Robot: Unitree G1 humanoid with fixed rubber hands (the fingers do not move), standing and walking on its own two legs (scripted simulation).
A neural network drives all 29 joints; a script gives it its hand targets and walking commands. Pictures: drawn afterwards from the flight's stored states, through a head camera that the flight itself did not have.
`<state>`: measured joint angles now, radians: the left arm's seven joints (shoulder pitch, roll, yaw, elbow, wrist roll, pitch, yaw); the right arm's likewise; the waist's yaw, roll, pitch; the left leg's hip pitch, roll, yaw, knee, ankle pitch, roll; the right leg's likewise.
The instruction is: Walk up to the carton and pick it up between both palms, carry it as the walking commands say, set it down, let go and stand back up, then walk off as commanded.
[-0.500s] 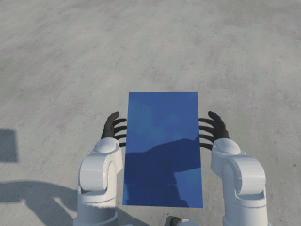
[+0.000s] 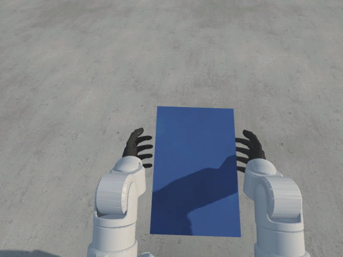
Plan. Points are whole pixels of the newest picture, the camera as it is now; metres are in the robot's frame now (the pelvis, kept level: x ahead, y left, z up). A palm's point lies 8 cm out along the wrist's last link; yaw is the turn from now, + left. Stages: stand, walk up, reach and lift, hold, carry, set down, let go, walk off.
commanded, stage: carry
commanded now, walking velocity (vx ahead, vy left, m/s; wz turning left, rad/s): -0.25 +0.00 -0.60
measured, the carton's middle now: (190, 170) +0.32 +0.01 +0.01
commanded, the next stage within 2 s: none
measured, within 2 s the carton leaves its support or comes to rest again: neither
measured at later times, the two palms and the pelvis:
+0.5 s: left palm out of the picture +0.10 +0.08 +0.10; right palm out of the picture +0.05 -0.17 +0.11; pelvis -0.19 +0.01 +0.02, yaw -15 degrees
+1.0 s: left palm out of the picture -0.08 +0.00 +0.10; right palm out of the picture -0.20 -0.22 +0.11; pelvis -0.38 +0.03 +0.01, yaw -26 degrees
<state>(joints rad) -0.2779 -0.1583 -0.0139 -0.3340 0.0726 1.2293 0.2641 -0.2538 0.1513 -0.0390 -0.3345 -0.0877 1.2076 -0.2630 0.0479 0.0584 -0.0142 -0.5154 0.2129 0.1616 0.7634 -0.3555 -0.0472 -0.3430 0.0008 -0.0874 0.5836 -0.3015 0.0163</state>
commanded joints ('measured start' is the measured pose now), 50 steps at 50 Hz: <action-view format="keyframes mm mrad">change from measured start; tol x32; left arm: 1 -260 -1023 -451 -96 -318 -32 -232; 50 -207 -945 -403 -112 -254 -52 -200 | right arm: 1 -345 1039 525 -150 338 -25 214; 50 -282 986 541 -103 348 -8 220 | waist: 1 -46 -356 -391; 17 -33 -291 -435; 20 -40 302 -298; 34 -37 138 -377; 36 -27 -375 -394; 50 -24 -242 -396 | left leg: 1 -179 -109 -161 459 -312 -51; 16 308 -274 -82 -231 -117 23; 19 514 178 -457 -556 39 216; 31 510 128 -106 -204 978 174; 34 382 92 -88 -147 678 80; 37 -129 -128 -109 344 -304 -30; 50 180 -228 -68 -180 -102 21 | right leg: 1 318 -403 417 -83 1136 -183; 6 182 -215 251 -172 297 -105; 17 57 -140 338 -348 280 15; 20 -311 40 20 464 -283 68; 23 -292 -22 101 739 -65 19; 32 -67 25 -80 37 -107 29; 37 280 -435 420 -143 905 -202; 42 123 -233 170 -210 77 -119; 50 150 -256 288 -274 53 -126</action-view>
